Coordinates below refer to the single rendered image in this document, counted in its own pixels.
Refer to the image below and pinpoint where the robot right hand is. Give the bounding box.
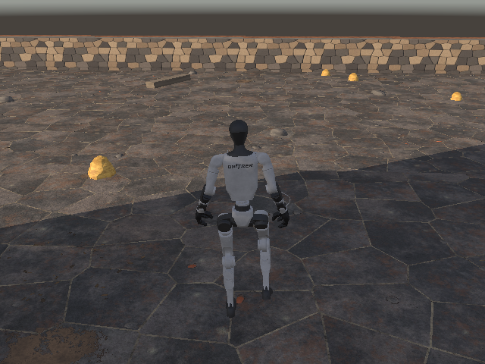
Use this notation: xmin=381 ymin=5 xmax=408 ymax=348
xmin=272 ymin=210 xmax=289 ymax=228

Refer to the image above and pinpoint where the robot head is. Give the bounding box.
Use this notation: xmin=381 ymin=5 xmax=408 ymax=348
xmin=227 ymin=120 xmax=253 ymax=157

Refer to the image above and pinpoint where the left robot upper arm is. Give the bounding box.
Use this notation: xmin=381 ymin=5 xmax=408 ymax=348
xmin=204 ymin=154 xmax=224 ymax=196

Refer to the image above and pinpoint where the left robot forearm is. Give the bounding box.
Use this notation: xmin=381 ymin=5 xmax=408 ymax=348
xmin=196 ymin=184 xmax=211 ymax=213

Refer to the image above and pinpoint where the right robot forearm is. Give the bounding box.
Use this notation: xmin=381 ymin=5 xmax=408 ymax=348
xmin=271 ymin=182 xmax=287 ymax=214

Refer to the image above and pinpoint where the left robot foot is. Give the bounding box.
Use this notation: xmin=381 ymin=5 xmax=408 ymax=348
xmin=226 ymin=298 xmax=236 ymax=318

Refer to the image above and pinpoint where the right robot upper arm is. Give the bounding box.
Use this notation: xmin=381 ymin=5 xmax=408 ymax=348
xmin=255 ymin=152 xmax=278 ymax=194

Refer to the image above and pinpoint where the robot left hand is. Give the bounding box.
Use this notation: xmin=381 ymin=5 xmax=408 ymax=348
xmin=195 ymin=210 xmax=213 ymax=226

